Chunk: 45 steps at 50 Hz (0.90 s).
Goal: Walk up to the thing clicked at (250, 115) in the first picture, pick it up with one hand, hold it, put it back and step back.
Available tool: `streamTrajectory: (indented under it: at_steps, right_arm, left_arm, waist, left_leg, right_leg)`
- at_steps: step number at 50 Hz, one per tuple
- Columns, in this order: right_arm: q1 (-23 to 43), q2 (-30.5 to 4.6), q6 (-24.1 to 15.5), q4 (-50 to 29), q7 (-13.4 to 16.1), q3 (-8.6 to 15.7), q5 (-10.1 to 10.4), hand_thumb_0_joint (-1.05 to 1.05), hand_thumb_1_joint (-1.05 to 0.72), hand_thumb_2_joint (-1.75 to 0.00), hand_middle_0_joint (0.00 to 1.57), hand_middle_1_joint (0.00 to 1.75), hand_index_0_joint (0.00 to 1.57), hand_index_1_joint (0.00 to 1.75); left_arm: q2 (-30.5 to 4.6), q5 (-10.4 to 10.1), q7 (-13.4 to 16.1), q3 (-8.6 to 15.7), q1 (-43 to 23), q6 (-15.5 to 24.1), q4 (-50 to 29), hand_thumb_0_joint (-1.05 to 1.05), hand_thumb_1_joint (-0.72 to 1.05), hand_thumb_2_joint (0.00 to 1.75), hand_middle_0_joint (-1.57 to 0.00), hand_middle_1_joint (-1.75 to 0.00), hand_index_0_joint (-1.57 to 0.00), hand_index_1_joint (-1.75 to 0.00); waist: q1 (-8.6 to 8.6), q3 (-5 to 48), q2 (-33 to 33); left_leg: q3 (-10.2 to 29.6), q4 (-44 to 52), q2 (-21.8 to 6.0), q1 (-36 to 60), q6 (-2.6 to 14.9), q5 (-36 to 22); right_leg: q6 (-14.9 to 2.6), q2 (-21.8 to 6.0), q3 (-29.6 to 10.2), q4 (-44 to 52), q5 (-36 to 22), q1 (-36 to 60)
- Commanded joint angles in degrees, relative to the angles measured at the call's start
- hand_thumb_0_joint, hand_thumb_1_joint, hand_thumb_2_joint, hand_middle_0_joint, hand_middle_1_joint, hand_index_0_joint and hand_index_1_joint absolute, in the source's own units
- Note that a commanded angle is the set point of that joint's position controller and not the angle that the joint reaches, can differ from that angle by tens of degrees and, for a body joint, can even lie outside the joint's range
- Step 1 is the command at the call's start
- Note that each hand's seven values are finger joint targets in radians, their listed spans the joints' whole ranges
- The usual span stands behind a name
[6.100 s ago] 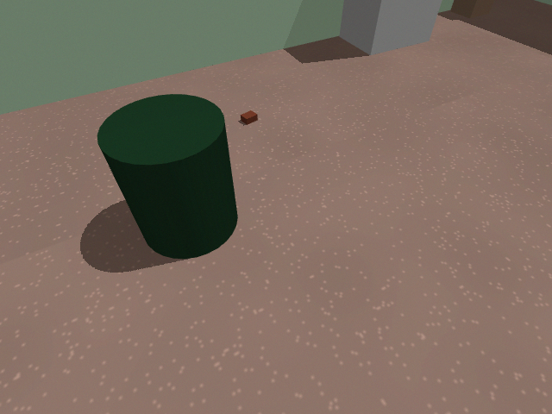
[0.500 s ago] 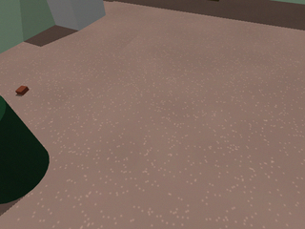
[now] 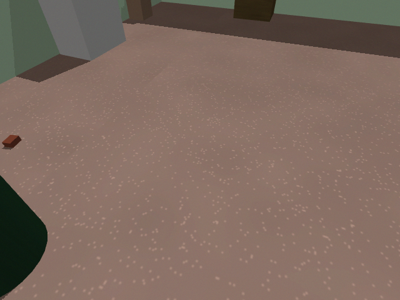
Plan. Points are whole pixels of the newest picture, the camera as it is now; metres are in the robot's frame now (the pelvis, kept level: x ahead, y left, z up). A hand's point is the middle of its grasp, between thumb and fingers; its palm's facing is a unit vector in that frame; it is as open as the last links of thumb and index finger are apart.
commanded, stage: walk up
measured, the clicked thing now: (11, 141) +1.36 +1.45 -0.74
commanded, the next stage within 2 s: none
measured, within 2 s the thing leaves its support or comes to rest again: neither
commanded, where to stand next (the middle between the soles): +0.98 +0.04 m, yaw +2 degrees
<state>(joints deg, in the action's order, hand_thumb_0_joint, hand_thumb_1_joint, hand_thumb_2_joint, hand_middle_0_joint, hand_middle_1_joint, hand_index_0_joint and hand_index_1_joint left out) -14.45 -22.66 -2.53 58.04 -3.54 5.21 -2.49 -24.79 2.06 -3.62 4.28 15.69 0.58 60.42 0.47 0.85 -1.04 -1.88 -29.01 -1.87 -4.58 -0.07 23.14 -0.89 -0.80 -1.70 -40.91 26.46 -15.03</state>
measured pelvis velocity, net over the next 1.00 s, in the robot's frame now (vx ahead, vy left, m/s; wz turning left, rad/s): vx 0.44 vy -0.04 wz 0.02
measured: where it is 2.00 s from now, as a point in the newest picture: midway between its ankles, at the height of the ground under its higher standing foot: (207, 208)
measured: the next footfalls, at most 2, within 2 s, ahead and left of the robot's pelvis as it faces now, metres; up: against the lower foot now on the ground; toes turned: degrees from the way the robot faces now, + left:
left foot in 0.44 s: +0.37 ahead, +0.10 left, +0.00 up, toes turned +5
right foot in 0.94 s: +0.56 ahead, -0.16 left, +0.00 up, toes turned -4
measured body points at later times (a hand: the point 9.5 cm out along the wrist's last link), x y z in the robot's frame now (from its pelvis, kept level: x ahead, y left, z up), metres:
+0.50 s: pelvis +0.21 +0.00 -0.02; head +0.24 +0.02 +0.43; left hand +0.23 +0.32 -0.14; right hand +0.35 -0.30 -0.12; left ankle +0.33 +0.10 -0.73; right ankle +0.04 -0.12 -0.70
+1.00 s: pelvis +0.44 -0.04 -0.01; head +0.45 -0.07 +0.44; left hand +0.51 +0.29 -0.09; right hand +0.47 -0.36 -0.14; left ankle +0.34 +0.09 -0.71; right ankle +0.52 -0.15 -0.73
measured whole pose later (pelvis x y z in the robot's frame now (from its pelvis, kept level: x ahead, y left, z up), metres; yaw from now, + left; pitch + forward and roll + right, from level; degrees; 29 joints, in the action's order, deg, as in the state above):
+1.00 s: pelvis +0.44 -0.04 -0.01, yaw +1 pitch -2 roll +0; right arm -20.7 -24.8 -1.8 50.4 -3.3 3.8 -0.6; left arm -23.2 1.2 -3.3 4.2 15.9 5.1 52.4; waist -1.1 -3.1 4.8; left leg -0.9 -44.4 -2.4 -8.5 1.7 26.8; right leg -1.0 -1.8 4.3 -34.6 11.5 -20.8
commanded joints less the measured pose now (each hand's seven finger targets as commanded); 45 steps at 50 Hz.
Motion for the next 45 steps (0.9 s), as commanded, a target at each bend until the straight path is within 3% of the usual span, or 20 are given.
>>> streamTrajectory:
  at_steps: [1,2,3,4,5,6,7,9,11,15,18,21,22,23,24,25,28,31,38,45]
  right_arm:
    - [2.69,-15.76,-1.31,-5.88,0.88,3.51,0.42,0.0,-0.9,-0.9,0.2,0.3,0.2,0.3]
    - [4.99,-14.46,-1.04,-6.98,0.65,2.97,0.88,0.0,-0.9,-0.9,0.2,0.3,0.2,0.3]
    - [8.93,-12.86,-0.98,-8.94,0.46,2.22,1.8,0.0,-0.9,-0.9,0.2,0.3,0.2,0.3]
    - [10.34,-7.92,-1.1,-11.38,0.35,0.67,2.47,0.0,-0.9,-0.9,0.2,0.3,0.2,0.3]
    - [9.71,-9.8,-0.77,-11.84,1.24,0.79,2.52,0.0,-0.9,-0.9,0.2,0.3,0.2,0.3]
    - [7.84,-12.39,-0.75,-10.89,1.68,1.35,2.12,0.0,-0.9,-0.9,0.2,0.3,0.2,0.3]
    - [7.38,-12.72,-1.07,-9.92,1.63,1.47,2.34,0.0,-0.9,-0.9,0.2,0.3,0.2,0.3]
    - [3.93,-11.61,-0.82,-8.05,1.08,0.95,2.89,0.0,-0.9,-0.9,0.2,0.3,0.2,0.3]
    - [3.06,-10.23,-0.33,-8.64,0.73,0.63,2.68,0.0,-0.9,-0.9,0.2,0.3,0.2,0.3]
    - [7.81,-9.43,0.19,-11.8,-0.76,0.72,2.25,0.0,-0.9,-0.9,0.2,0.3,0.2,0.3]
    - [9.33,-9.36,-0.52,-12.6,-1.19,1.39,1.46,0.0,-0.9,-0.9,0.2,0.3,0.2,0.3]
    - [-2.76,-11.83,-0.85,-9.72,-0.59,3.47,0.35,0.0,-0.9,-0.9,0.2,0.3,0.2,0.3]
    - [-9.37,-13.57,-0.94,-8.52,-0.06,4.61,-0.56,0.0,-0.9,-0.9,0.2,0.3,0.2,0.3]
    - [-14.2,-16.04,-1.01,-8.72,0.64,5.87,-1.35,0.0,-0.9,-0.9,0.2,0.3,0.2,0.3]
    - [-12.93,-19.23,-1.32,-10.54,0.97,6.1,-0.21,0.0,-0.9,-0.9,0.2,0.3,0.2,0.3]
    - [-8.8,-19.65,-1.4,-11.36,1.02,6.36,2.09,0.0,-0.9,-0.9,0.2,0.3,0.2,0.3]
    - [0.47,-13.47,-1.67,-13.75,1.5,3.17,2.7,0.0,-0.9,-0.9,0.2,0.3,0.2,0.3]
    - [-0.22,-12.02,-2.91,-13.33,1.26,2.6,2.43,0.0,-0.9,-0.9,0.2,0.3,0.2,0.3]
    - [-2.12,-14.55,-3.49,-14.37,0.13,3.18,2.05,0.0,-0.9,-0.9,0.2,0.3,0.2,0.3]
    - [-0.77,-14.49,-2.23,-15.11,0.25,2.59,2.24,0.0,-0.9,-0.9,0.2,0.3,0.2,0.3]
  left_arm:
    - [-9.55,-0.86,0.11,1.6,-9.32,5.14,-8.49,0.0,0.9,0.9,-0.2,-0.3,-0.2,-0.3]
    - [-9.57,-0.99,0.4,1.97,-2.52,5.55,-6.08,0.0,0.9,0.9,-0.2,-0.3,-0.2,-0.3]
    - [-12.7,-0.83,1.02,3.5,9.11,5.6,-2.91,0.0,0.9,0.9,-0.2,-0.3,-0.2,-0.3]
    - [-19.66,-0.22,2.12,5.53,17.45,5.83,-1.03,0.0,0.9,0.9,-0.2,-0.3,-0.2,-0.3]
    - [-20.93,-0.67,2.35,5.24,14.42,5.69,-2.94,0.0,0.9,0.9,-0.2,-0.3,-0.2,-0.3]
    - [-20.01,-0.92,2.4,4.97,8.9,5.38,-5.47,0.0,0.9,0.9,-0.2,-0.3,-0.2,-0.3]
    - [-17.99,-1.24,2.48,4.61,5.91,5.43,-7.1,0.0,0.9,0.9,-0.2,-0.3,-0.2,-0.3]
    - [-12.52,-2.06,3.1,3.23,2.2,5.49,-8.84,0.0,0.9,0.9,-0.2,-0.3,-0.2,-0.3]
    - [-11.62,-2.18,3.22,2.47,1.89,5.45,-9.49,0.0,0.9,0.9,-0.2,-0.3,-0.2,-0.3]
    - [-12.5,-1.46,3.06,2.84,-1.95,5.34,-12.81,0.0,0.9,0.9,-0.2,-0.3,-0.2,-0.3]
    - [-12.85,-1.67,2.64,2.5,-0.74,4.96,-12.85,0.0,0.9,0.9,-0.2,-0.3,-0.2,-0.3]
    - [-12.32,-2.38,3.03,2.21,-1.41,4.73,-13.69,0.0,0.9,0.9,-0.2,-0.3,-0.2,-0.3]
    - [-10.55,-2.7,3.15,1.31,1.21,4.59,-13.64,0.0,0.9,0.9,-0.2,-0.3,-0.2,-0.3]
    - [-7.84,-3.34,3.2,0.78,3.85,4.34,-13.72,0.0,0.9,0.9,-0.2,-0.3,-0.2,-0.3]
    - [-7.37,-3.66,3.11,0.89,7.32,4.15,-14.11,0.0,0.9,0.9,-0.2,-0.3,-0.2,-0.3]
    - [-12.79,-2.98,3.66,1.45,6.03,3.84,-13.18,0.0,0.9,0.9,-0.2,-0.3,-0.2,-0.3]
    - [-11.98,-2.88,2.46,0.98,5.73,4.22,-11.38,0.0,0.9,0.9,-0.2,-0.3,-0.2,-0.3]
    - [-10.31,-2.41,1.31,1.31,7.57,3.55,-10.52,0.0,0.9,0.9,-0.2,-0.3,-0.2,-0.3]
    - [-9.44,-0.91,-0.54,2.2,-0.31,3.67,-13.4,0.0,0.9,0.9,-0.2,-0.3,-0.2,-0.3]
    - [-9.21,-1.02,-0.18,2.75,1.4,4.91,-11.11,0.0,0.9,0.9,-0.2,-0.3,-0.2,-0.3]
  waist:
    - [-1.4,-10.65,10.79]
    - [1.81,-6.93,9.2]
    - [7.76,-0.34,1.62]
    - [10.45,0.73,-14.98]
    - [8.25,-0.67,-7.66]
    - [6.13,-3.35,-2.4]
    - [4.73,-5.42,-0.72]
    - [1.87,-4.37,-2.04]
    - [0.63,-4.81,-5.12]
    - [1.34,-8.43,-7.47]
    - [2.06,-5.88,-7.4]
    - [-4.27,1.02,0.34]
    - [-6.85,6.09,4.17]
    - [-8.76,8.95,12.93]
    - [-6.7,9.8,17.23]
    - [-5.92,8.52,11.56]
    - [-1.1,-4.18,4.93]
    - [0.01,-5.88,5.28]
    - [-2.1,-7.55,10.31]
    - [0.65,-3.95,5.11]
  left_leg:
    - [15.7,9.54,-14.91,4.39,12.52,-14.51]
    - [8.46,0.87,-10.46,0.32,9.54,-19.31]
    - [0.41,-16.05,-4.15,-9.25,5.73,-21.61]
    - [-0.5,-31.62,3.28,-30.04,2.09,4.33]
    - [6.59,-33.5,6.05,-35.45,1.93,9.69]
    - [9.08,-35.76,2.44,-35.57,2.56,7.51]
    - [10.84,-36.67,1.04,-36.09,2.98,3.99]
    - [10.87,-34.15,1.36,-35.34,3.08,-3.36]
    - [8.49,-28.45,1.73,-30.13,2.35,-6.22]
    - [3.65,-10.78,0.32,-25.22,0.49,-11.88]
    - [-1.36,-3.04,0.33,-15.81,2.01,-18.86]
    - [-1.36,-0.71,0.97,1.07,5.47,-22.22]
    - [0.34,-2.07,1.19,11.62,7.65,-17.75]
    - [12.57,1.69,-6.35,17.4,11.07,-6.63]
    - [41.35,11.18,-19.27,19.36,16.69,4.73]
    - [46.28,15.86,-22.44,14.96,20.07,12.13]
    - [22.71,17.09,-14.92,-4.43,11.08,2.56]
    - [12.26,18.78,-10.74,-11.26,10.39,-4.46]
    - [10.07,20.96,-12.17,-7.96,12.64,6.07]
    - [5.58,8.33,-10.03,-10.19,9.66,-3.78]
  right_leg:
    - [-0.43,-2.2,0.0,11.57,-2.01,-12.97]
    - [-0.24,0.03,3.02,18.38,-10.05,-1.48]
    - [-1.44,-0.86,-0.12,23.85,-15.37,17.47]
    - [-2.8,-13.82,-22.26,26.91,-14.52,30.83]
    - [-7.35,-21.48,-35.13,30.4,-14.49,29.2]
    - [-10.57,-23.75,-33.93,28.67,-16.28,25.62]
    - [-10.97,-20.8,-26.53,26.86,-25.25,25.03]
    - [-6.2,-11.93,-10.03,23.49,-40.94,27.66]
    - [-4.85,-9.77,-3.83,23.56,-47.06,21.48]
    - [-6.54,-8.66,0.96,27.27,-37.81,14.34]
    - [-6.66,-10.05,0.72,26.24,-34.35,11.5]
    - [-6.12,-9.45,2.82,8.8,-40.79,7.61]
    - [-4.57,-6.71,4.27,-3.08,-40.01,2.17]
    - [-2.62,-0.17,5.65,-19.96,-25.94,-6.7]
    - [-1.82,8.89,0.37,-28.87,4.53,-17.29]
    - [-3.76,3.63,-5.41,-34.06,5.09,-16.78]
    - [-3.08,-1.26,-7.21,-27.61,-5.93,-13.43]
    - [-0.91,-1.95,-3.72,-21.33,-9.94,-8.77]
    - [1.22,-5.28,2.12,0.54,-14.38,-13.02]
    - [-0.34,-1.82,5.55,11.12,-18.84,1.91]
